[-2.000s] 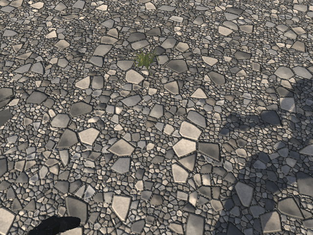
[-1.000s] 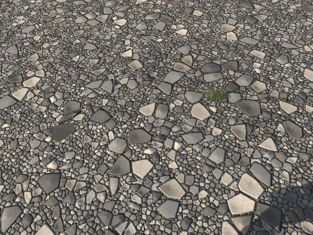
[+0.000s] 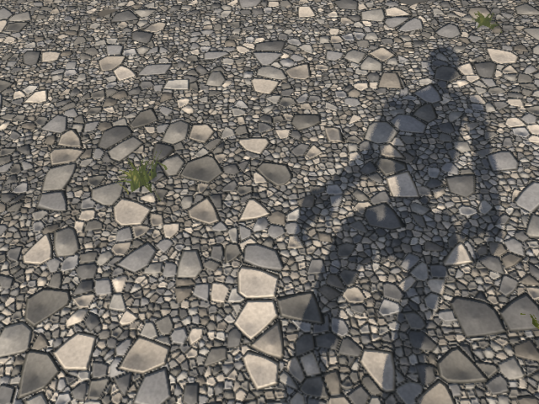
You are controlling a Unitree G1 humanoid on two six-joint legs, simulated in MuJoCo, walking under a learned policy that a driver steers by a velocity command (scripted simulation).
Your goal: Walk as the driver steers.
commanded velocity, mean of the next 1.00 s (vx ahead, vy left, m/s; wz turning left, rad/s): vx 0.19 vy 0.00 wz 0.09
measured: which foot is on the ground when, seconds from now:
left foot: up 0.00-0.36, down 0.38-1.00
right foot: down 0.00-0.38, up 0.40-0.82, down 0.84-1.00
